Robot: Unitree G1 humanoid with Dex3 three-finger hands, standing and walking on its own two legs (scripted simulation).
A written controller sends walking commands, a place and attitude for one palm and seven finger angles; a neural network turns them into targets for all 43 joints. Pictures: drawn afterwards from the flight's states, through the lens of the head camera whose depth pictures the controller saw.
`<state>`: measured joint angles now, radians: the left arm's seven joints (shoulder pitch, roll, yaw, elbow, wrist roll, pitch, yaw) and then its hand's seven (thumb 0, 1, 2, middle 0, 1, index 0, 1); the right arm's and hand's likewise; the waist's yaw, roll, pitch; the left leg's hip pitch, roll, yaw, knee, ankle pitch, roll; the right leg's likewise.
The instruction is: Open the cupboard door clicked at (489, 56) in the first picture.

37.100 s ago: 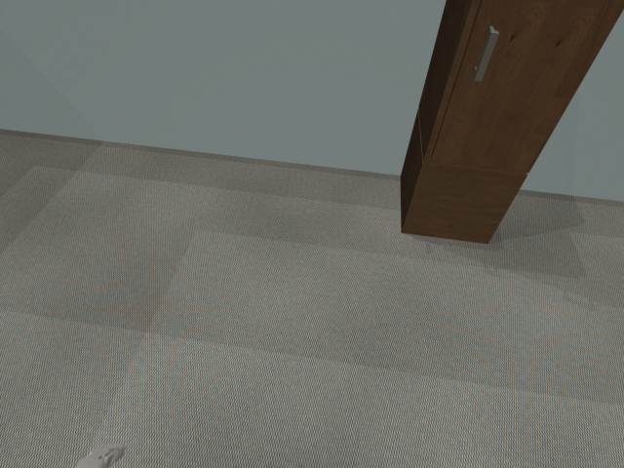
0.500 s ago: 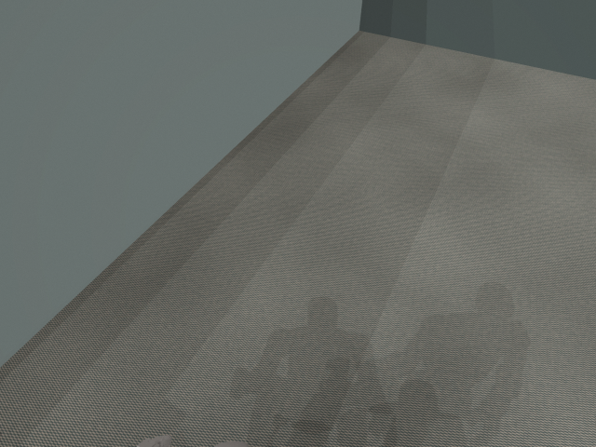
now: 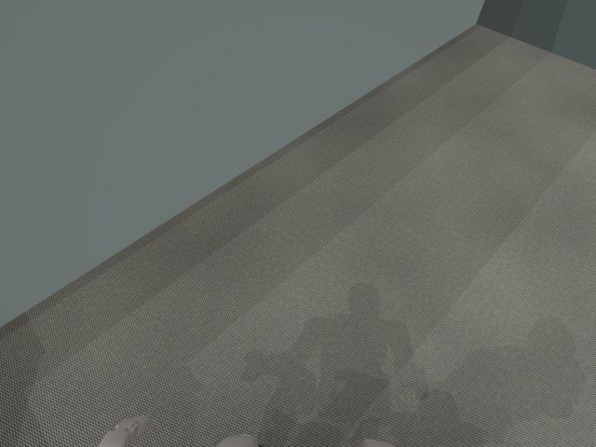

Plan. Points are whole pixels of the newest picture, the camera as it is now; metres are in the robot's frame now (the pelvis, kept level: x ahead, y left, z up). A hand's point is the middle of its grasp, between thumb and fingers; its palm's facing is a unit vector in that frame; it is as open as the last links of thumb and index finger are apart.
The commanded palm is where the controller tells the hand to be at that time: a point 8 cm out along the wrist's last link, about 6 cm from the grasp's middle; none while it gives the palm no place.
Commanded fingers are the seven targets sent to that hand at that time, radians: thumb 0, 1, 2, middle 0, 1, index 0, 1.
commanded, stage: turn to face it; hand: left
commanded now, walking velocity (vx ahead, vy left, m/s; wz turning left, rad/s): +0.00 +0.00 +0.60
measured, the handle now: out of the picture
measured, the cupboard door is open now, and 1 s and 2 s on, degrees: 54 54 54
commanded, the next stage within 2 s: none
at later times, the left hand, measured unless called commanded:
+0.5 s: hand out of the picture +0.02 +0.20 -0.17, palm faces +0.33 -0.91 -0.25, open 7.4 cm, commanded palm none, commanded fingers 0.00 0.90 0.90 -0.20 -0.30 -0.20 -0.30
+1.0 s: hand out of the picture -0.03 +0.15 -0.18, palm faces +0.59 -0.78 -0.22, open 7.4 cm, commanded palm none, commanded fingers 0.00 0.90 0.90 -0.20 -0.30 -0.20 -0.30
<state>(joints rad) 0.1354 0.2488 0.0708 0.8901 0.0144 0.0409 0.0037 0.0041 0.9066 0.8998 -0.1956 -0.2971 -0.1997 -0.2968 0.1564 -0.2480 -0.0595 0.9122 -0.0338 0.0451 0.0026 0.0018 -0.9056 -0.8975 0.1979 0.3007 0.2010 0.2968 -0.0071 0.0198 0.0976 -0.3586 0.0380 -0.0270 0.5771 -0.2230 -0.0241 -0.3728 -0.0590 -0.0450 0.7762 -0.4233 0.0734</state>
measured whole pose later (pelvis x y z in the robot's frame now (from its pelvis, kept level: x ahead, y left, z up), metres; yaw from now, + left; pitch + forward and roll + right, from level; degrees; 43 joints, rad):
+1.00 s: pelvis +0.03 -0.06 -0.01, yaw +37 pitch +0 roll +1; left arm 0.19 0.24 0.05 0.89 0.01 0.05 0.01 0.00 0.90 0.90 -0.20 -0.30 -0.21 -0.30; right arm 0.14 -0.24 -0.07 0.88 -0.02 0.04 0.02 0.00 -0.91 -0.90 0.20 0.30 0.20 0.30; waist -0.01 -0.06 0.12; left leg -0.35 0.00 0.07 0.66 -0.30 0.04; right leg -0.35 -0.15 -0.11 0.90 -0.52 0.08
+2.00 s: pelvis +0.09 -0.10 +0.00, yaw +73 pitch -1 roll +0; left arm 0.16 0.23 0.05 0.86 0.02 0.03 0.02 0.00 0.90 0.90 -0.20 -0.30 -0.20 -0.30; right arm 0.17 -0.26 -0.09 0.92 -0.02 0.09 0.02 0.01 -0.91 -0.90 0.20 0.30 0.20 0.30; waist -0.03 0.04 0.09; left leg -0.49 -0.02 -0.05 1.03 -0.45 -0.04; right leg -0.25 -0.07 -0.09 0.58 -0.31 0.02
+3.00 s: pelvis +0.10 -0.09 +0.01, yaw +100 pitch +0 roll +0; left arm 0.23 0.22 0.06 0.99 0.03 0.05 -0.01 0.01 0.90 0.90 -0.20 -0.30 -0.20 -0.30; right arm 0.19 -0.18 -0.03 0.96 -0.04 0.00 -0.01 0.00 -0.91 -0.90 0.20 0.30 0.20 0.30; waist 0.02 -0.04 0.08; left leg -0.24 -0.01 0.02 0.53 -0.29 0.03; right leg -0.41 -0.07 -0.07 0.98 -0.49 0.03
